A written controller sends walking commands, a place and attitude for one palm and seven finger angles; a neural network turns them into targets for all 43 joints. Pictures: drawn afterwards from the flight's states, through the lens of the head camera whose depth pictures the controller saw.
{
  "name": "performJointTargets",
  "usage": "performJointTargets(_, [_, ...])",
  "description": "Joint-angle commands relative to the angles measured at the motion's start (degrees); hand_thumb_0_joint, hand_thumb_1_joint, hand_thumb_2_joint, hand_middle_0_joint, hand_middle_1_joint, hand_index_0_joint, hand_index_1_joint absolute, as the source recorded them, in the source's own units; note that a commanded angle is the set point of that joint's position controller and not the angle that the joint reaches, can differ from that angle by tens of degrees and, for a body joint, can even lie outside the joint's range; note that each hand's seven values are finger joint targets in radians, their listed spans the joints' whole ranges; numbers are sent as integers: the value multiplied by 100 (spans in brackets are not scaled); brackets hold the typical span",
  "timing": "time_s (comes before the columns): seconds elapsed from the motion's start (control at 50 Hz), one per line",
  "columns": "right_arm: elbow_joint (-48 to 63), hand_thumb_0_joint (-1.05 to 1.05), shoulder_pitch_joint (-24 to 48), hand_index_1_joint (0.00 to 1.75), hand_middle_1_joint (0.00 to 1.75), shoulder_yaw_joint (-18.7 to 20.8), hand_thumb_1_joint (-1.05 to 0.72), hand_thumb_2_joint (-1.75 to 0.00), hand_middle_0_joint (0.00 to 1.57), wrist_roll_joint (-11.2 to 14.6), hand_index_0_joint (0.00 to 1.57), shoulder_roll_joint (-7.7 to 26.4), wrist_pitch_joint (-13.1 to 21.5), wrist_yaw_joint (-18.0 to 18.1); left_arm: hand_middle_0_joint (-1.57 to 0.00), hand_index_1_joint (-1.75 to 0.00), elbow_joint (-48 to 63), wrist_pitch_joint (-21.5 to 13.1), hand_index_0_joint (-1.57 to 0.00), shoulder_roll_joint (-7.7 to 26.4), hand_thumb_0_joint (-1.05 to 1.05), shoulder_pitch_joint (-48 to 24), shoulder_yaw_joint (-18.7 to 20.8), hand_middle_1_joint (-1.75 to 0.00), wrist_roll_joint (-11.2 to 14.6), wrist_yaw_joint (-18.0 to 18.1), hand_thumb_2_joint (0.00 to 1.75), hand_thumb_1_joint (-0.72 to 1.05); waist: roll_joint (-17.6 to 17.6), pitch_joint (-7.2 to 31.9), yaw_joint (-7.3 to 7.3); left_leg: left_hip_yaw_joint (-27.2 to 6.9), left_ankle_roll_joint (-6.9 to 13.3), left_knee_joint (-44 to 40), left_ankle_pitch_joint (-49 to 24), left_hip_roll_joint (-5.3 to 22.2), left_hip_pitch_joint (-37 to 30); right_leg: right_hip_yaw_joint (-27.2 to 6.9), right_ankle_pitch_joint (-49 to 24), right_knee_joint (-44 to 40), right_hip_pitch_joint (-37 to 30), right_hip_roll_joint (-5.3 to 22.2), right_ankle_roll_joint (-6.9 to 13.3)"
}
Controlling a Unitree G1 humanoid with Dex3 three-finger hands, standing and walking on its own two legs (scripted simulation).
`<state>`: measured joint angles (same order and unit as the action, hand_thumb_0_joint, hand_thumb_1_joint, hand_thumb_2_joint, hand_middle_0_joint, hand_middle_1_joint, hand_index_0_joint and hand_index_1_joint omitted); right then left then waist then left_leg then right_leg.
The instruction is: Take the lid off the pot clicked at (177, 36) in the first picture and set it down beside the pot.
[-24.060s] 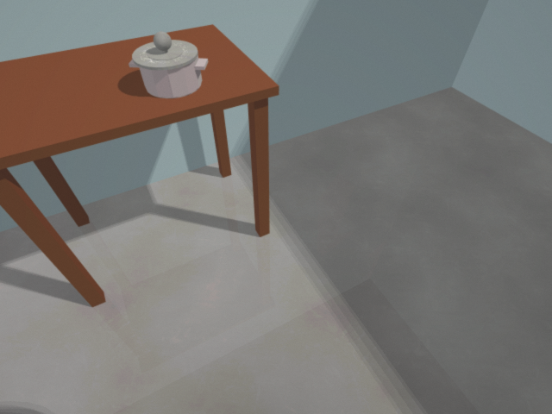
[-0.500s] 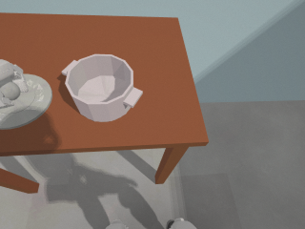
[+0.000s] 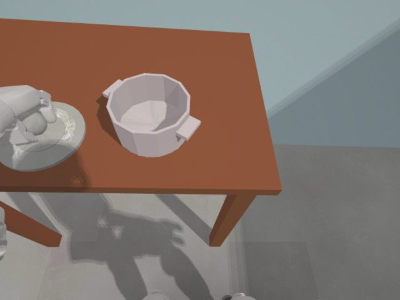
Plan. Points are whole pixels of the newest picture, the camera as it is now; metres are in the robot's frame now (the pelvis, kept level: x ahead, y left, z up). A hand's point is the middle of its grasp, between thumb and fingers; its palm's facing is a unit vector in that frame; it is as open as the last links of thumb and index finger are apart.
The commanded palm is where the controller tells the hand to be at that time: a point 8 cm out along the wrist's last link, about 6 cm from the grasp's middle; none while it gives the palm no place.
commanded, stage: open the fingers wide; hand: left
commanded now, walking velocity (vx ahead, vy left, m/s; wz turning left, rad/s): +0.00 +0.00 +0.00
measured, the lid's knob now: (33, 123) +0.46 +0.34 +0.05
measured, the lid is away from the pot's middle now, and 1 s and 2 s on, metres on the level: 0.24 0.24 0.24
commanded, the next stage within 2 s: raise the empty hand in 0.54 s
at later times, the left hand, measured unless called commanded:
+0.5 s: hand (29, 118) +0.45 +0.33 +0.07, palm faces -0.46 -0.10 -0.88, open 10.8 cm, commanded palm +0.47 +0.33 +0.13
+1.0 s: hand (15, 110) +0.44 +0.34 +0.10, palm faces -0.43 -0.10 -0.90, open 11.0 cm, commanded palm +0.47 +0.33 +0.17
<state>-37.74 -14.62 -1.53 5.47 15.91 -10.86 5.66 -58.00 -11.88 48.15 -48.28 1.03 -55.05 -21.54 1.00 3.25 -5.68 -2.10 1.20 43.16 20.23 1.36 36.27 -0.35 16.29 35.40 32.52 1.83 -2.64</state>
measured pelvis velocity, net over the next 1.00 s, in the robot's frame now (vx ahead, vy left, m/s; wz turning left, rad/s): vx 0.01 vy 0.00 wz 0.00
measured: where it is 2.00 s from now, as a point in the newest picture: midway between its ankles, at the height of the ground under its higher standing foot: outside the picture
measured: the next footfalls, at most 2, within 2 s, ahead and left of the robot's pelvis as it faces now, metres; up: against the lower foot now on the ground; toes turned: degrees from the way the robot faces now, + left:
none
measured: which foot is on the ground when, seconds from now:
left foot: down 0.00-1.00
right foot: down 0.00-1.00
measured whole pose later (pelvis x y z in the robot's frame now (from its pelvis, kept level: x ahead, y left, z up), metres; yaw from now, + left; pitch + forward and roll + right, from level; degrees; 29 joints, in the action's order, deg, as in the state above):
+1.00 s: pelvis +0.01 +0.00 +0.00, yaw +0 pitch +13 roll -3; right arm -37.6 -15.3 -1.6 6.1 16.1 -12.4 5.0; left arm -56.7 -9.4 49.6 -51.1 0.8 -54.2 -24.1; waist 1.4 3.5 -5.8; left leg -1.9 1.1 41.8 20.1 1.4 34.4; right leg -0.6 16.1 34.1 30.9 1.8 -2.9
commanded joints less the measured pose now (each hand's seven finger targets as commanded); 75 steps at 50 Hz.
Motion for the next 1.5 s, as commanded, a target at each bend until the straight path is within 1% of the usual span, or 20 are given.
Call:
performJointTargets(0.0, [333,0,-619,30,30,359,-90,-90,20,-7,20,1053,100,114,-47,-99,1002,43,-45,1919,0,-2716,418,-100,58,206,59,24,805,2248,-150,239,273,-456,-1882,-236,-1825,460,-1008,-228,-294,-493,468])
performJointTargets(0.04, [333,0,-645,30,30,379,-90,-90,20,-23,20,1050,97,107,-44,-98,1177,2,-42,1961,0,-2721,469,-99,51,182,57,21,1123,2475,-96,190,230,-392,-2258,-217,-2108,481,-1068,-177,-224,-501,483])
performJointTargets(0.1, [325,0,-682,30,30,346,-90,-90,20,-1,20,1053,82,111,-39,-97,717,57,-38,1933,0,-2512,457,-97,105,119,56,16,601,2171,-151,247,272,-367,-2005,-243,-1687,473,-1083,-183,-276,-517,450])
performJointTargets(0.14, [329,0,-688,30,30,387,-90,-90,20,-22,20,1082,53,101,-36,-96,1227,3,-36,2184,0,-2750,652,-96,89,130,54,12,1024,2567,-59,178,245,-365,-2419,-212,-2047,471,-1224,-141,-326,-507,475])
performJointTargets(0.22, [339,0,-739,30,30,402,-90,-90,20,-21,20,1029,26,61,-30,-94,1087,-8,-30,1912,0,-2455,563,-94,75,119,51,5,1003,2512,-48,138,215,-340,-2994,-184,-2191,519,-1336,-142,-183,-544,481])
performJointTargets(0.3, [341,0,-771,30,30,401,-90,-90,20,-15,20,1044,-39,29,-31,-93,825,71,-31,2122,0,-2392,690,-93,6,158,53,4,603,2348,-70,215,260,-372,-2441,-248,-1769,479,-1318,-158,-373,-549,467])
performJointTargets(0.34, [369,0,-759,30,30,422,-90,-90,20,-36,20,1048,-50,18,-31,-93,1143,21,-31,2345,0,-2483,878,-93,-18,194,54,4,955,2661,5,191,244,-347,-2766,-230,-2031,456,-1444,-123,-458,-530,474])
performJointTargets(0.5, [389,0,-759,30,30,403,-90,-90,20,-12,20,1043,-83,12,-32,-91,850,69,-32,2246,0,-2387,758,-91,-7,143,57,3,641,2354,-68,258,273,-406,-2380,-249,-1734,464,-1353,-180,-459,-544,457])
performJointTargets(0.54, [411,0,-728,30,30,440,-90,-90,20,-31,20,1024,-80,5,-32,-91,1297,0,-32,2227,0,-2483,782,-91,25,136,57,3,1049,2690,-28,234,260,-361,-2829,-216,-2163,451,-1469,-160,-449,-539,462])
performJointTargets(0.6, [387,0,-719,30,30,405,-90,-90,20,-14,20,1024,-81,24,-32,-91,726,53,-32,2076,0,-2274,667,-91,57,94,57,3,539,2217,-118,292,281,-372,-2344,-248,-1686,469,-1344,-197,-393,-548,432])
performJointTargets(0.66, [410,0,-659,30,30,416,-90,-90,20,-15,20,1030,-88,31,-32,-91,1368,7,-32,2322,0,-2670,779,-91,31,110,57,3,1085,2611,-43,250,265,-387,-2565,-237,-2036,438,-1390,-180,-486,-527,466])
performJointTargets(0.72, [416,0,-625,30,30,397,-90,-90,20,0,20,1020,-53,71,-32,-91,1432,-12,-32,2371,0,-2621,867,-91,115,86,57,3,1070,2693,-24,224,275,-392,-2839,-213,-2165,462,-1522,-209,-570,-517,458])
performJointTargets(0.8, [377,0,-568,30,30,377,-90,-90,20,16,20,1015,-49,38,-32,-91,1144,140,-32,2010,0,-2619,534,-91,143,19,57,3,889,2180,-89,238,268,-486,-2352,-227,-2009,494,-1223,-333,-394,-527,450])
performJointTargets(0.94, [408,0,-528,30,30,343,-90,-90,20,39,20,1041,-38,40,-32,-91,1117,244,-32,2141,0,-2792,545,-91,183,-83,57,3,650,2234,-41,243,294,-580,-2190,-253,-1950,479,-1328,-372,-693,-502,447])
performJointTargets(1.04, [480,0,-469,30,30,351,-90,-90,20,26,20,1001,-41,17,-32,-91,1548,247,-32,2223,0,-3001,610,-91,167,-121,57,3,1096,2565,10,171,260,-583,-2812,-236,-2382,488,-1541,-383,-782,-499,457])
performJointTargets(1.18, [524,0,-402,30,30,340,-90,-90,20,56,20,1002,-124,-77,-32,-91,1191,401,-32,2092,0,-2893,497,-91,174,-224,57,3,577,2201,6,211,276,-743,-2477,-277,-2049,508,-1517,-506,-953,-497,445])
performJointTargets(1.22, [579,0,-304,30,30,357,-90,-90,20,52,20,979,-105,-85,-32,-91,1651,385,-32,1918,0,-3199,333,-91,189,-259,57,3,1000,2359,16,180,271,-786,-2819,-237,-2393,514,-1567,-532,-899,-470,472])
performJointTargets(1.28, [535,0,-393,30,30,326,-90,-90,20,43,20,993,-120,-82,-32,-91,1297,414,-32,2258,0,-3002,628,-91,218,-278,57,3,555,2335,27,184,304,-796,-2612,-279,-2216,506,-1618,-575,-1128,-492,433])
performJointTargets(1.32, [574,0,-296,30,30,335,-90,-90,20,57,20,997,-117,-84,-32,-91,1529,419,-32,2179,0,-3244,512,-91,218,-317,57,3,869,2333,42,192,291,-863,-2790,-265,-2293,505,-1712,-601,-1129,-454,459])
performJointTargets(1.48, [542,0,-280,30,30,317,-90,-90,20,65,20,976,-109,-126,-32,-91,1441,550,-32,1953,0,-3400,244,-91,232,-437,57,3,690,2164,5,187,298,-958,-2502,-288,-2344,520,-1541,-741,-1151,-471,437])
